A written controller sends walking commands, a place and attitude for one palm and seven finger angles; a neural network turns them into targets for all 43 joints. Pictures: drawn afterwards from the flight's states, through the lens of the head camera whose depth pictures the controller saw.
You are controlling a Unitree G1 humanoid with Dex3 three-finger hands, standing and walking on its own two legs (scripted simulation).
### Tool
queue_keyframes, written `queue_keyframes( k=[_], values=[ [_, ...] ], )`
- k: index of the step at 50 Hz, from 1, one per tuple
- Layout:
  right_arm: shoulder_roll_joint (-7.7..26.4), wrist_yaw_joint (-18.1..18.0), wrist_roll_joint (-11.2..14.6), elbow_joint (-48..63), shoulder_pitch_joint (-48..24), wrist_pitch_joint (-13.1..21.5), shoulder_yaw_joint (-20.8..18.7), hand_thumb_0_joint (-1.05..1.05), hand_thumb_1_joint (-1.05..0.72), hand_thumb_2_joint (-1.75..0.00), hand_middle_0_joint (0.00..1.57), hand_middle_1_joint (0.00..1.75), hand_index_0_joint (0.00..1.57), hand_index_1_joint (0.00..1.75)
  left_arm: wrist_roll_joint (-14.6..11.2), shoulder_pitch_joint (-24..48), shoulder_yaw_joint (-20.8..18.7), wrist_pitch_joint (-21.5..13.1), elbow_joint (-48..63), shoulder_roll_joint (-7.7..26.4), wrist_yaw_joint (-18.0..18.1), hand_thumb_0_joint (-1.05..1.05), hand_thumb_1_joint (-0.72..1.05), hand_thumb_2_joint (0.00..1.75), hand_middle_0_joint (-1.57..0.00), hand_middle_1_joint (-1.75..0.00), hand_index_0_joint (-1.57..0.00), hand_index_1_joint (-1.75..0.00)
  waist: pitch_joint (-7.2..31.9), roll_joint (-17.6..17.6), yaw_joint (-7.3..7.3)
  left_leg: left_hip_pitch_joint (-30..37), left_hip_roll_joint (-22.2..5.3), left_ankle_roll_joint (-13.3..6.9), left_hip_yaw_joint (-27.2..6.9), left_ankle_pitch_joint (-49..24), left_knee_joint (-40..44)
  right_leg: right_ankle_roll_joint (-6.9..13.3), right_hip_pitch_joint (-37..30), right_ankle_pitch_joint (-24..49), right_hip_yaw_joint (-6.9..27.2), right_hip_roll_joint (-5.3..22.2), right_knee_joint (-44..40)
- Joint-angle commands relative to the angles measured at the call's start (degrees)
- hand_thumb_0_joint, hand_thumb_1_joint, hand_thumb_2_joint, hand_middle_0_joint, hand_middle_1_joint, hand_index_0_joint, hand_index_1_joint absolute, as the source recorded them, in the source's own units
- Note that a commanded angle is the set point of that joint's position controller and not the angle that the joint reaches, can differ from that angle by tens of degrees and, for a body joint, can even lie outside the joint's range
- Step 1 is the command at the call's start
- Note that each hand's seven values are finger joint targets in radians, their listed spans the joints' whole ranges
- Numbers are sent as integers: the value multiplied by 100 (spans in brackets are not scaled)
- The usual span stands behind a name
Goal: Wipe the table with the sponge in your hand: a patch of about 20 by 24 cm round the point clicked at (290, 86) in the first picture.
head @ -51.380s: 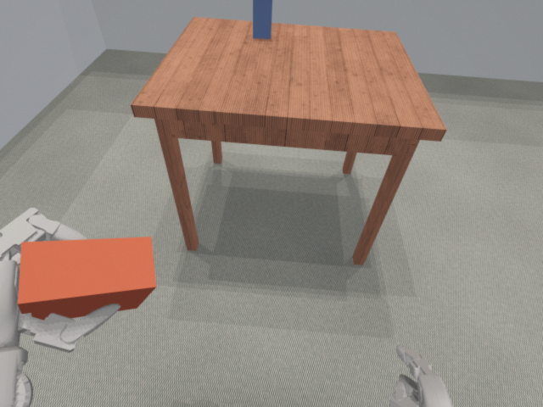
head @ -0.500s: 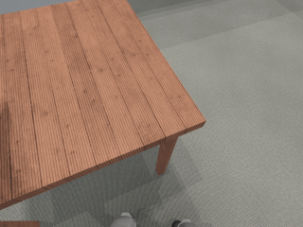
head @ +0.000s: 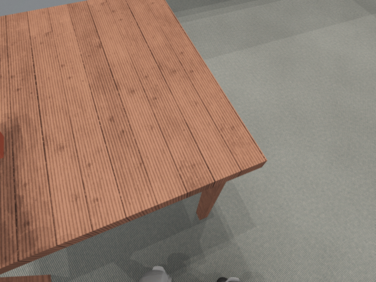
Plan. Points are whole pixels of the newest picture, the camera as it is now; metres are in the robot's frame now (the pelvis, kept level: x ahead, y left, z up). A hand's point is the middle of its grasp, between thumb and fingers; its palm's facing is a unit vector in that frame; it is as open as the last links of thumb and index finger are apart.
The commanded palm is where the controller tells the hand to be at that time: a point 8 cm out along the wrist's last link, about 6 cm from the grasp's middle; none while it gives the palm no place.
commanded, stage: slide across to the middle lane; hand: left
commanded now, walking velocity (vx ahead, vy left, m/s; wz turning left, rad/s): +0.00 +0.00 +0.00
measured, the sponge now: out of the picture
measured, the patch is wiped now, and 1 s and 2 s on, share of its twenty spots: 0.15 0.40 0.65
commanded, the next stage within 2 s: wipe back along the middle lane in 0.56 s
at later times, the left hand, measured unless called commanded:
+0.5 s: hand out of the picture +0.41 +0.40 +0.10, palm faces -0.17 +0.03 -0.98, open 9.9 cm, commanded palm +0.42 +0.38 +0.15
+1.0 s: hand (6, 107) +0.40 +0.37 +0.10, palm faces -0.10 +0.00 -0.99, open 9.9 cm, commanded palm +0.38 +0.36 +0.13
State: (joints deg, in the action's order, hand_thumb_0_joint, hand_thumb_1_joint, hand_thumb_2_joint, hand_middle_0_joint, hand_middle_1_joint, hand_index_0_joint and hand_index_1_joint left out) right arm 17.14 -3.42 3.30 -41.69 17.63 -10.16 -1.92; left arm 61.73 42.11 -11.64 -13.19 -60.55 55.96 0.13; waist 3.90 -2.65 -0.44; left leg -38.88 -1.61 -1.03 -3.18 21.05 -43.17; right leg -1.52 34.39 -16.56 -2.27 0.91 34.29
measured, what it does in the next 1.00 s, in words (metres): stands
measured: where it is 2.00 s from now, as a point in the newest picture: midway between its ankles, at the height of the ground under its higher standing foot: outside the picture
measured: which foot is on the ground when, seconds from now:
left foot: down 0.00-1.00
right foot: down 0.00-1.00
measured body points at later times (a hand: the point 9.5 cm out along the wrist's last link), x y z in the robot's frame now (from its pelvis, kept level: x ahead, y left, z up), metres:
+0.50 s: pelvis +0.02 +0.00 +0.01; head +0.10 +0.00 +0.46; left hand +0.42 +0.40 +0.16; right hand +0.08 -0.28 -0.12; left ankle -0.01 +0.10 -0.72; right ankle -0.01 -0.16 -0.71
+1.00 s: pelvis +0.03 -0.01 +0.02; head +0.09 -0.02 +0.46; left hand +0.40 +0.37 +0.15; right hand +0.11 -0.29 -0.11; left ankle -0.01 +0.10 -0.72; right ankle -0.01 -0.16 -0.72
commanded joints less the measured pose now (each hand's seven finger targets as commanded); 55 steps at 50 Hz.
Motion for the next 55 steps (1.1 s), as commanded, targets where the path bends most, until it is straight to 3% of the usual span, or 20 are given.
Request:
queue_keyframes(
  k=[1, 4, 9, 11, 13, 16, 20, 23, 27, 31, 33, 36, 38, 39, 41, 45, 46, 50, 51, 55],
  values=[
    [1009, -98, 17, 237, 656, 115, -375, 0, -90, -90, 20, 30, 20, 30, -457, 2057, -146, -31, 1266, 1121, 290, 0, 10, 130, -120, -160, -120, -160, 2068, -634, -383, 2176, 152, -131, 11, -2540, 609, 532, -570, 1297, -137, -434, -343],
    [968, -68, -6, 189, 616, 152, -362, 0, -90, -90, 20, 30, 20, 30, -410, 2133, 216, 151, 1351, 790, 302, 0, 10, 130, -120, -160, -120, -160, 1998, -840, -395, 2469, 143, -74, -14, -2578, 693, 548, -510, 1141, -181, -447, -454],
    [971, -49, 10, 208, 490, 169, -315, 0, -90, -90, 20, 30, 20, 30, -427, 1996, 197, 483, 1262, 784, 244, 0, 10, 130, -120, -160, -120, -160, 1817, -483, -309, 2292, 205, -137, 64, -2488, 923, 541, -1073, 1399, -136, -387, -644],
    [996, -48, 0, 239, 401, 186, -279, 0, -90, -90, 20, 30, 20, 30, -342, 1945, -83, 529, 1303, 1102, 261, 0, 10, 130, -120, -160, -120, -160, 1844, -598, -161, 2259, 207, -114, 62, -2729, 1037, 579, -1311, 1601, -110, -360, -639],
    [971, -13, 0, 268, 407, 180, -287, 0, -90, -90, 20, 30, 20, 30, -282, 1897, 125, 612, 1218, 853, 291, 0, 10, 130, -120, -160, -120, -160, 1773, -560, -231, 2320, 206, -103, 71, -2864, 1015, 557, -1277, 1667, -159, -376, -631],
    [965, 1, 3, 334, 319, 208, -304, 0, -90, -90, 20, 30, 20, 30, -322, 1704, -48, 642, 1311, 890, 303, 0, 10, 130, -120, -160, -120, -160, 1897, -495, -118, 2379, 192, -105, 77, -3050, 1088, 561, -1514, 1841, -112, -345, -681],
    [986, 24, 7, 315, 326, 232, -317, 0, -90, -90, 20, 30, 20, 30, -286, 1910, 162, 763, 1222, 691, 370, 0, 10, 130, -120, -160, -120, -160, 1714, -246, -264, 2292, 205, -149, 111, -2683, 1126, 511, -1448, 1716, -142, -337, -743],
    [991, 15, -6, 271, 356, 264, -343, 0, -90, -90, 20, 30, 20, 30, -292, 1924, 177, 782, 1283, 629, 389, 0, 10, 130, -120, -160, -120, -160, 1873, -320, -273, 2510, 180, -133, 103, -2998, 1105, 512, -1454, 1854, -140, -340, -722],
    [951, 27, -27, 230, 354, 299, -371, 0, -90, -90, 20, 30, 20, 30, -357, 1965, 492, 796, 1458, 170, 368, 0, 10, 130, -120, -160, -120, -160, 1983, -475, -307, 2775, 166, -102, 101, -3279, 1064, 517, -1398, 1942, -126, -347, -741],
    [950, -6, -1, 210, 309, 315, -342, 0, -90, -90, 20, 30, 20, 30, -429, 2123, 379, 815, 1467, 299, 343, 0, 10, 130, -120, -160, -120, -160, 1932, -390, -294, 2614, 198, -125, 128, -3116, 1154, 533, -1544, 2042, -100, -325, -774],
    [981, 3, -18, 170, 378, 281, -358, 0, -90, -90, 20, 30, 20, 30, -371, 1987, 309, 846, 1312, 426, 341, 0, 10, 130, -120, -160, -120, -160, 1947, -373, -296, 2622, 210, -128, 148, -3279, 1083, 521, -1586, 2180, -126, -330, -724],
    [944, 42, -21, 268, 277, 273, -381, 0, -90, -90, 20, 30, 20, 30, -420, 1285, 152, 826, 1573, 352, 302, 0, 10, 130, -120, -160, -120, -160, 2246, -447, -66, 2744, 192, -110, 155, -3941, 1070, 537, -1929, 2606, -94, -314, -705],
    [929, 103, -38, 327, 233, 234, -403, 0, -90, -90, 20, 30, 20, 30, -459, 760, 204, 877, 1751, 153, 324, 0, 10, 130, -120, -160, -120, -160, 2239, -366, -21, 2769, 184, -128, 177, -4088, 1012, 504, -2023, 2738, -122, -324, -681],
    [926, 125, -17, 351, 165, 226, -400, 0, -90, -90, 20, 30, 20, 30, -499, 593, 308, 940, 1697, -17, 322, 0, 10, 130, -120, -160, -120, -160, 2020, -208, -60, 2629, 201, -160, 229, -3840, 1036, 483, -2018, 2726, -126, -320, -731],
    [973, 125, 10, 366, 69, 210, -370, 0, -90, -90, 20, 30, 20, 30, -585, 341, 11, 1009, 1548, 189, 326, 0, 10, 130, -120, -160, -120, -160, 1793, 69, 31, 2313, 233, -191, 251, -3475, 1167, 497, -2179, 2740, -108, -298, -750],
    [972, 176, 35, 413, -32, 230, -372, 0, -90, -90, 20, 30, 20, 30, -513, 291, 287, 1206, 1653, -36, 368, 0, 10, 130, -120, -160, -120, -160, 1575, 88, -34, 2255, 281, -219, 297, -3025, 1229, 464, -2079, 2447, -157, -296, -766],
    [974, 175, 45, 433, -92, 247, -350, 0, -90, -90, 20, 30, 20, 30, -506, 332, 187, 1206, 1773, 68, 347, 0, 10, 130, -120, -160, -120, -160, 1562, -71, 21, 2285, 268, -206, 257, -3129, 1285, 499, -2092, 2419, -133, -284, -764],
    [963, 232, 35, 493, -146, 254, -362, 0, -90, -90, 20, 30, 20, 30, -435, -162, 236, 1383, 1848, -15, 338, 0, 10, 130, -120, -160, -120, -160, 1634, 62, 62, 2286, 299, -224, 299, -3086, 1227, 484, -2244, 2522, -141, -286, -739],
    [953, 231, 40, 554, -233, 260, -338, 0, -90, -90, 20, 30, 20, 30, -482, -252, 185, 1375, 2006, -14, 297, 0, 10, 130, -120, -160, -120, -160, 1675, -156, 125, 2321, 292, -212, 266, -3241, 1261, 509, -2281, 2548, -103, -269, -734],
    [926, 279, 50, 661, -327, 291, -331, 0, -90, -90, 20, 30, 20, 30, -581, -676, 385, 1527, 2205, -359, 269, 0, 10, 130, -120, -160, -120, -160, 1486, 69, 97, 2281, 295, -221, 289, -3079, 1236, 469, -2251, 2517, -167, -283, -729]
  ],
)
